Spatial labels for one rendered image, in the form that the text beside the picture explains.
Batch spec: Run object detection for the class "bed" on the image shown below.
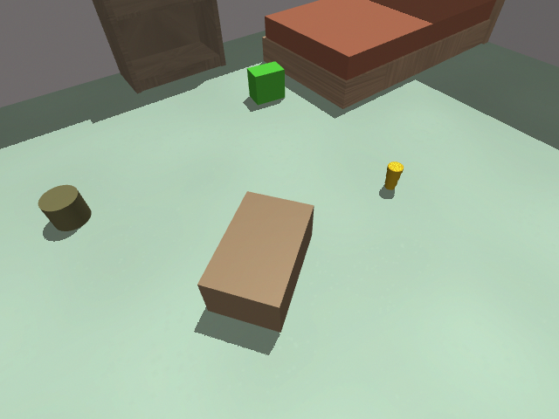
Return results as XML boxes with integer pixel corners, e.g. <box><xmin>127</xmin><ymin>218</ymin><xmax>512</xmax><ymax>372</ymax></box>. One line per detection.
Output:
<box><xmin>262</xmin><ymin>0</ymin><xmax>505</xmax><ymax>109</ymax></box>

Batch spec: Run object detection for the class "bookshelf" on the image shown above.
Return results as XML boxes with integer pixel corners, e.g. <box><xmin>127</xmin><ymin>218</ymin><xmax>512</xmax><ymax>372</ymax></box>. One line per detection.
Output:
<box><xmin>93</xmin><ymin>0</ymin><xmax>226</xmax><ymax>93</ymax></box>

